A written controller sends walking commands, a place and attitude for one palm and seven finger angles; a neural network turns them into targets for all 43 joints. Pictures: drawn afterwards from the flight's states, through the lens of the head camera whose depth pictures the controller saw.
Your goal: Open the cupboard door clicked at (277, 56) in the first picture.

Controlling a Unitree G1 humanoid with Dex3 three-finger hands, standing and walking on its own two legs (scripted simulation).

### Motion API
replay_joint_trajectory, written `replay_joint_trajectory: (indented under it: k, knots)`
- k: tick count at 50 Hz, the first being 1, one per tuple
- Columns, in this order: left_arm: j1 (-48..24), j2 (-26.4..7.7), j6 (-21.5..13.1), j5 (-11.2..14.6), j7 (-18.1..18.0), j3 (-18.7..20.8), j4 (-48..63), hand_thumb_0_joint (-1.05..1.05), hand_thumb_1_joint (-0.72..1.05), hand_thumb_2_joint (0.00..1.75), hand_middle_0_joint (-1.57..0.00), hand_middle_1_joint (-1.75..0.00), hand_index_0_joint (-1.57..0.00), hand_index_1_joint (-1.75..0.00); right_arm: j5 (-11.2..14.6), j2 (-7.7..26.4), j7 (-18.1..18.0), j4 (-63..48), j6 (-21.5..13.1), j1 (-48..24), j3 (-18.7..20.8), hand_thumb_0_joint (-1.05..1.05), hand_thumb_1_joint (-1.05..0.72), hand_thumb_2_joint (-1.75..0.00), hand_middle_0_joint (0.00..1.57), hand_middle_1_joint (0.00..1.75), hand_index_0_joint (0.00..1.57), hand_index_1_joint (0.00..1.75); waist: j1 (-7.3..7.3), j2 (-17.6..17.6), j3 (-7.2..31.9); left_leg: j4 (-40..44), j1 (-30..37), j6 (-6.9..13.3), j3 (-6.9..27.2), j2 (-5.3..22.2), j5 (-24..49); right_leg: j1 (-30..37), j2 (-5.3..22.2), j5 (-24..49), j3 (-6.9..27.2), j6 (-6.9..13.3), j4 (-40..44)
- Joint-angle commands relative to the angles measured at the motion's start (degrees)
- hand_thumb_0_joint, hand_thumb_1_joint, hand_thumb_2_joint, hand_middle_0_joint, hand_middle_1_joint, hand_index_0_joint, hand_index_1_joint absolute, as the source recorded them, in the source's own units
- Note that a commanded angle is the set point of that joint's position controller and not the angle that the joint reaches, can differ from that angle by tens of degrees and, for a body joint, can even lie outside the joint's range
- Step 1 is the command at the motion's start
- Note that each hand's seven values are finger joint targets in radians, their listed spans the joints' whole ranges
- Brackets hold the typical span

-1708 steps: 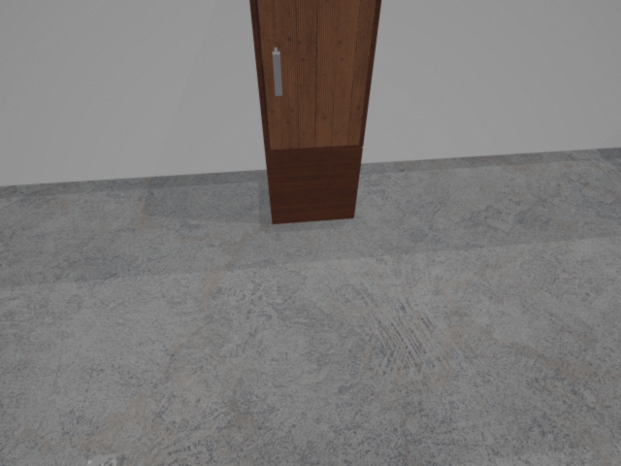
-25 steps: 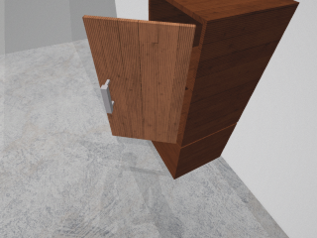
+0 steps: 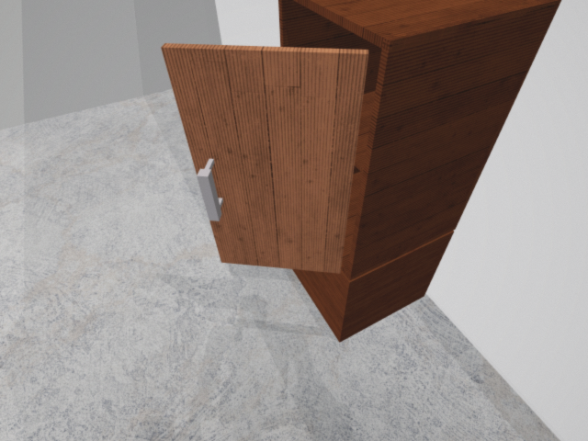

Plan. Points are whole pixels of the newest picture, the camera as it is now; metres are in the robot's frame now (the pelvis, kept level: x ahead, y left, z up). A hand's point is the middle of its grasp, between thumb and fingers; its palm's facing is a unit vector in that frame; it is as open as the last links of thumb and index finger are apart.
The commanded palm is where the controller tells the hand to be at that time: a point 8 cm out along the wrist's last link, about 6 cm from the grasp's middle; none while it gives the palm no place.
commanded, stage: look again from close up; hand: left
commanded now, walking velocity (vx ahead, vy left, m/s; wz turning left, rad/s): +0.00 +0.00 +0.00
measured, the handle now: (212, 189) +0.61 +0.21 -0.03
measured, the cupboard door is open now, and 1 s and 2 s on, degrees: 55 55 55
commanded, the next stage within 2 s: shuffle to correct the standing spot in 0.18 s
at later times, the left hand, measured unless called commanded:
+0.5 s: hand out of the picture -0.01 +0.17 -0.18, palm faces +0.02 -0.98 -0.17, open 7.4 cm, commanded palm none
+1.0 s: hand out of the picture +0.11 +0.18 -0.17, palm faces -0.04 -0.97 -0.23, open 7.3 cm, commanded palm none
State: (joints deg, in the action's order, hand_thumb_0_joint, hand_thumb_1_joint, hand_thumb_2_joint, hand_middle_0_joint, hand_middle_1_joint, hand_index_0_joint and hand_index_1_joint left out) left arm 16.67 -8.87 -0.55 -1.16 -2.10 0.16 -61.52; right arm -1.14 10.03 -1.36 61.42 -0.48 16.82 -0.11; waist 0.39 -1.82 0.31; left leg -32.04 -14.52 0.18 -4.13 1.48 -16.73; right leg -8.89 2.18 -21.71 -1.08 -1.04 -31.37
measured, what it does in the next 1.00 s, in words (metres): stands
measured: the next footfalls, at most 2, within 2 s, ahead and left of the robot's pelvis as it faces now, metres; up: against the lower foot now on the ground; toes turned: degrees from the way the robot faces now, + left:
none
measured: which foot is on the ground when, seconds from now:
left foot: down 0.00-1.00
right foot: down 0.00-1.00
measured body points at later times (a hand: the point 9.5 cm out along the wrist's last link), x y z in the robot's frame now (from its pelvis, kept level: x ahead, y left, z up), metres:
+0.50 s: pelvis +0.01 +0.00 +0.00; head +0.02 +0.00 +0.45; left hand -0.01 +0.22 -0.16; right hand +0.02 -0.23 -0.16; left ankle +0.01 +0.12 -0.73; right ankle -0.05 -0.13 -0.73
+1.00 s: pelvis +0.04 +0.00 +0.00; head +0.06 +0.00 +0.45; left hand +0.11 +0.23 -0.15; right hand +0.04 -0.22 -0.16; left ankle +0.00 +0.12 -0.73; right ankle +0.00 -0.10 -0.73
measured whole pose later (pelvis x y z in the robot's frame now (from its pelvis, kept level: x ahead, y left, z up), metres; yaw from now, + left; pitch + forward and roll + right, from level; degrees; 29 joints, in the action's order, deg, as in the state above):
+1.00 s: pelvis +0.04 +0.00 +0.00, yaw -3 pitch +1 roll +1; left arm 11.8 -9.8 -0.2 -1.2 -2.4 0.8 -59.0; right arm -0.8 8.7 -2.2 63.3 -0.6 14.2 0.4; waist 0.3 0.6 -1.4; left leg -27.3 -9.9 0.2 -7.9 1.3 -18.2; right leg -12.9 1.7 -19.1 -3.3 0.8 -31.1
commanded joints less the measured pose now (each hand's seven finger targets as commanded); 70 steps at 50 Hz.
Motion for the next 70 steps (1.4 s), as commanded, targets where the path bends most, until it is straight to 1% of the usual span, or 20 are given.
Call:
replay_joint_trajectory:
  k: [1,10,15,20,24,26,28,29,30,32,33,35,37,39,41,43,45,49,56,70]
  knots:
    - [3.79,-6.14,-0.60,0.29,-0.32,0.62,2.07,0.00,0.90,0.90,-0.20,-0.30,-0.20,-0.30,0.17,5.21,-0.15,-2.59,-1.15,2.00,0.88,0.00,-0.90,-0.90,0.20,0.30,0.20,0.30,-0.32,3.31,-5.13,7.94,0.60,2.30,5.43,4.54,8.94,-6.09,2.39,8.69,3.02,2.87,6.36]
    - [4.13,-7.24,-0.72,0.31,-0.16,0.61,1.51,0.00,0.90,0.90,-0.20,-0.30,-0.20,-0.30,0.35,5.96,-0.31,-1.51,-1.54,0.35,0.83,0.00,-0.90,-0.90,0.20,0.30,0.20,0.30,-0.73,1.70,-1.99,7.37,3.83,2.17,4.43,4.75,14.26,-4.33,3.12,15.20,3.76,2.68,6.47]
    - [4.29,-7.31,-0.67,0.18,-0.09,0.57,1.01,0.00,0.90,0.90,-0.20,-0.30,-0.20,-0.30,0.41,5.87,-0.23,-0.81,-1.30,0.28,0.84,0.00,-0.90,-0.90,0.20,0.30,0.20,0.30,-0.75,2.11,-2.63,7.51,3.65,1.89,3.66,4.55,10.28,-4.30,3.20,12.86,4.51,3.04,7.21]
    - [5.56,-8.81,-0.28,-0.18,0.46,1.67,1.17,0.00,0.90,0.90,-0.20,-0.30,-0.20,-0.30,0.03,5.15,0.51,-2.04,-0.65,-0.51,1.14,0.00,-0.90,-0.90,0.20,0.30,0.20,0.30,-1.33,5.62,-7.11,3.15,-2.60,1.04,0.07,1.65,-2.79,-5.60,5.55,-0.67,10.82,5.98,11.24]
    - [7.51,-10.09,-0.50,-0.24,0.36,2.71,1.14,0.00,0.90,0.90,-0.20,-0.30,-0.20,-0.30,-0.01,4.11,0.67,-3.07,-0.93,-0.45,1.05,0.00,-0.90,-0.90,0.20,0.30,0.20,0.30,-1.83,9.62,-7.99,-2.06,-6.15,0.49,-2.31,0.21,-2.51,-2.74,9.88,6.65,14.50,8.73,12.52]
    - [6.95,-9.78,-0.45,-0.39,0.35,3.05,1.30,0.00,0.90,0.90,-0.20,-0.30,-0.20,-0.30,0.14,4.37,0.54,-2.76,-1.43,1.49,1.04,0.00,-0.90,-0.90,0.20,0.30,0.20,0.30,-0.94,6.86,-6.40,1.60,-1.64,0.94,-1.63,0.66,1.96,-3.24,8.41,12.25,10.81,7.90,8.41]
    - [5.92,-7.53,-0.18,-0.53,0.42,2.72,1.86,0.00,0.90,0.90,-0.20,-0.30,-0.20,-0.30,0.13,6.62,0.32,-1.10,-1.90,5.63,1.37,0.00,-0.90,-0.90,0.20,0.30,0.20,0.30,0.31,-2.05,-3.89,5.01,7.30,3.34,3.03,5.00,14.41,-7.62,2.49,11.21,2.65,5.11,-1.09]
    - [4.97,-5.75,-0.12,-0.56,0.42,2.33,2.25,0.00,0.90,0.90,-0.20,-0.30,-0.20,-0.30,-0.10,8.45,-0.12,-0.16,-1.94,8.98,1.79,0.00,-0.90,-0.90,0.20,0.30,0.20,0.30,1.26,-7.94,-2.86,7.52,12.12,6.65,9.07,10.06,22.38,-12.99,-0.93,3.23,-2.42,3.56,-8.81]
    - [3.58,-3.94,-0.24,-0.41,0.19,1.63,2.89,0.00,0.90,0.90,-0.20,-0.30,-0.20,-0.30,-0.13,8.78,-0.65,0.45,-1.86,10.89,1.90,0.00,-0.90,-0.90,0.20,0.30,0.20,0.30,1.70,-11.09,-2.96,9.94,15.05,10.19,13.72,14.54,33.05,-18.67,-2.04,-8.26,-3.74,2.68,-14.90]
    - [1.33,-3.05,-0.22,0.12,-0.10,1.25,3.25,0.00,0.90,0.90,-0.20,-0.30,-0.20,-0.30,0.03,6.29,-1.20,-0.16,-1.92,8.05,1.25,0.00,-0.90,-0.90,0.20,0.30,0.20,0.30,0.39,-5.89,-4.65,9.50,11.36,12.77,12.37,16.38,46.42,-17.79,1.29,-12.09,-0.78,2.82,-16.67]
    - [2.31,-3.02,-0.24,0.26,-0.03,1.46,2.84,0.00,0.90,0.90,-0.20,-0.30,-0.20,-0.30,-0.02,6.70,-1.29,-0.98,-1.98,4.88,1.22,0.00,-0.90,-0.90,0.20,0.30,0.20,0.30,-0.81,-5.16,-3.80,8.57,9.65,11.62,9.52,14.83,48.58,-14.23,1.95,-8.43,-0.71,2.60,-12.04]
    - [6.21,-4.39,-0.54,0.34,0.08,1.72,1.18,0.00,0.90,0.90,-0.20,-0.30,-0.20,-0.30,0.50,7.78,-1.50,-1.72,-2.06,0.64,1.49,0.00,-0.90,-0.90,0.20,0.30,0.20,0.30,-3.17,-3.00,-0.73,5.46,7.17,7.60,5.10,11.09,42.85,-4.27,1.63,7.92,-1.34,2.13,1.83]
    - [6.95,-6.33,-1.14,0.38,-0.21,1.59,0.53,0.00,0.90,0.90,-0.20,-0.30,-0.20,-0.30,0.97,4.86,-1.49,-1.76,-1.97,0.81,1.34,0.00,-0.90,-0.90,0.20,0.30,0.20,0.30,-2.02,2.97,0.74,5.46,2.57,2.87,2.62,6.78,25.59,1.64,6.16,32.71,4.44,3.83,3.60]
    - [5.65,-7.20,-1.02,0.34,-0.38,1.46,0.83,0.00,0.90,0.90,-0.20,-0.30,-0.20,-0.30,0.80,3.46,-1.39,-0.98,-1.19,1.25,1.39,0.00,-0.90,-0.90,0.20,0.30,0.20,0.30,-1.21,6.84,-0.04,5.42,2.51,1.35,1.76,5.41,19.10,0.78,7.92,42.41,5.10,4.66,1.64]
    - [4.88,-7.22,-0.77,0.24,-0.77,1.49,1.42,0.00,0.90,0.90,-0.20,-0.30,-0.20,-0.30,0.72,3.20,-1.33,-0.22,-0.79,2.53,1.53,0.00,-0.90,-0.90,0.20,0.30,0.20,0.30,-0.85,8.11,1.24,5.34,3.21,0.87,1.02,5.12,20.64,1.52,7.94,46.40,4.28,4.88,0.50]
    - [4.32,-7.17,-0.53,0.23,-1.01,1.61,2.42,0.00,0.90,0.90,-0.20,-0.30,-0.20,-0.30,0.60,3.16,-1.32,0.05,-0.71,2.78,1.67,0.00,-0.90,-0.90,0.20,0.30,0.20,0.30,-0.96,6.35,2.24,5.10,4.31,0.99,0.97,5.33,24.26,1.25,7.42,45.69,3.63,4.49,-0.22]
    - [2.58,-7.04,-0.26,0.30,-0.99,1.66,3.35,0.00,0.90,0.90,-0.20,-0.30,-0.20,-0.30,0.47,3.25,-1.28,0.20,-0.71,2.59,1.64,0.00,-0.90,-0.90,0.20,0.30,0.20,0.30,-0.80,3.90,2.68,6.18,6.00,1.27,1.48,6.02,25.44,-0.43,6.28,37.56,3.07,4.11,0.55]
    - [0.82,-6.94,-0.14,0.25,-0.68,1.48,3.69,0.00,0.90,0.90,-0.20,-0.30,-0.20,-0.30,0.32,3.52,-1.05,0.38,-0.98,1.26,1.33,0.00,-0.90,-0.90,0.20,0.30,0.20,0.30,-0.99,2.10,0.61,8.11,5.64,1.64,2.25,6.29,21.73,-1.59,5.12,27.91,2.94,3.65,3.83]
    - [-0.20,-6.92,-0.39,0.36,-0.09,1.02,2.82,0.00,0.90,0.90,-0.20,-0.30,-0.20,-0.30,0.26,3.51,-0.72,1.01,-0.97,0.64,0.79,0.00,-0.90,-0.90,0.20,0.30,0.20,0.30,-0.80,2.01,-2.23,11.16,4.48,1.18,2.42,5.99,12.29,-2.24,4.98,21.31,3.36,3.72,8.41]
    - [3.63,-6.03,-1.14,0.50,0.18,0.14,-0.24,0.00,0.90,0.90,-0.20,-0.30,-0.20,-0.30,0.49,3.58,-0.52,2.64,-0.98,1.81,0.25,0.00,-0.90,-0.90,0.20,0.30,0.20,0.30,-0.72,2.90,-3.38,12.72,5.33,1.15,2.44,5.69,7.93,-3.00,4.59,15.63,3.73,3.61,12.49]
